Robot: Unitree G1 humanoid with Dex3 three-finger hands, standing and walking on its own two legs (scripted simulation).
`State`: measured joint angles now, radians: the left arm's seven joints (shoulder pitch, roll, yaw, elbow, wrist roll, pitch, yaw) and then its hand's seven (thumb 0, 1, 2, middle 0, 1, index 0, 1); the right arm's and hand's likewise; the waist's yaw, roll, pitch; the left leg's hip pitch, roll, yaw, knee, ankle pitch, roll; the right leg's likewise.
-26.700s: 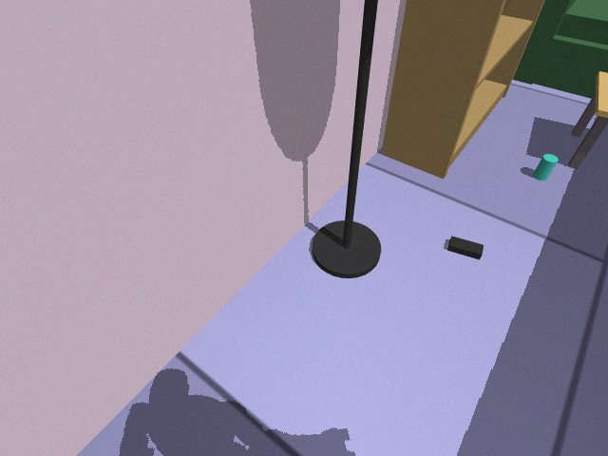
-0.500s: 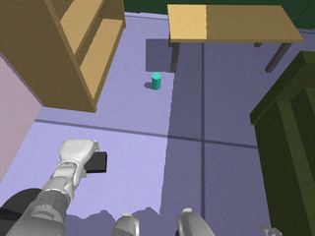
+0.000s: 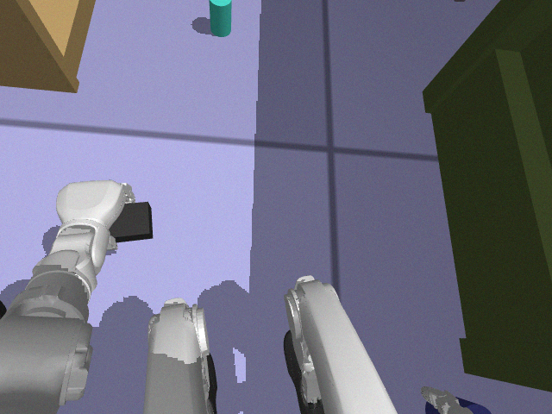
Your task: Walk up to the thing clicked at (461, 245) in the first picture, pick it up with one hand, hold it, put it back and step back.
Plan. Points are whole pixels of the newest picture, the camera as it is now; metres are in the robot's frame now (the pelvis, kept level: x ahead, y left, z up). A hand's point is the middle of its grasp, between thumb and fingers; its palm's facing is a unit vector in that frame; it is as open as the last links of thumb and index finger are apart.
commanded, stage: crouch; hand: left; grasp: from above
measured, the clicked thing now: (110, 224) +0.45 +0.22 -0.19
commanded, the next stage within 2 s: lower in 0.90 s
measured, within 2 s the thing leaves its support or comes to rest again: neither
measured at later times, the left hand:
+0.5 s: hand (122, 227) +0.47 +0.22 -0.27, palm faces -0.47 +0.00 -0.89, open 8.5 cm
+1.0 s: hand (129, 226) +0.48 +0.22 -0.32, palm faces -0.47 +0.00 -0.88, open 8.5 cm
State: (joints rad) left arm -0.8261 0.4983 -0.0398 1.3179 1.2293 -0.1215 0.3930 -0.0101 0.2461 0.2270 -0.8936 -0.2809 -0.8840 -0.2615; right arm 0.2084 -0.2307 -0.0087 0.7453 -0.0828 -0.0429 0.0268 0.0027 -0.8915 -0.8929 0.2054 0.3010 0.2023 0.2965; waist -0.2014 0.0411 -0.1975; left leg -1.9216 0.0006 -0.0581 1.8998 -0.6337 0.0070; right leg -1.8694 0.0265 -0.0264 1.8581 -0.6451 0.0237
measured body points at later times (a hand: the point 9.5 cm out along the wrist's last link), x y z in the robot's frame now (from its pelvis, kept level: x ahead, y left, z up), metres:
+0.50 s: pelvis +0.00 -0.01 -0.09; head +0.24 +0.04 +0.28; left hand +0.49 +0.22 -0.22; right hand +0.02 -0.28 -0.20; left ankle +0.08 +0.11 -0.45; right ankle +0.08 -0.13 -0.45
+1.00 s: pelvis -0.01 -0.01 -0.14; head +0.24 +0.04 +0.23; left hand +0.50 +0.22 -0.27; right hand +0.00 -0.28 -0.24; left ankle +0.08 +0.11 -0.45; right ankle +0.08 -0.13 -0.45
